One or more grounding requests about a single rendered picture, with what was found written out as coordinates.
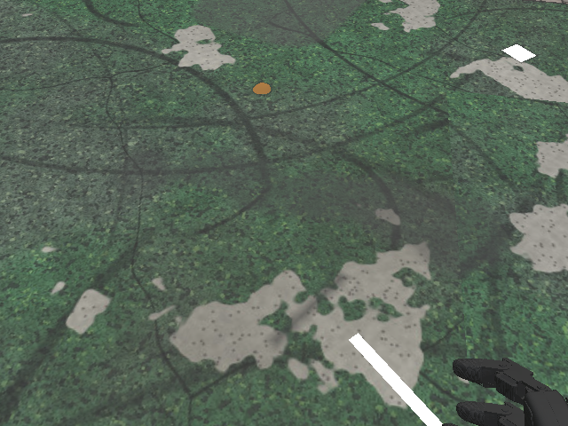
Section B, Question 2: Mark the robot right hand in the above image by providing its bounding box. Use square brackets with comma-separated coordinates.
[442, 358, 568, 426]

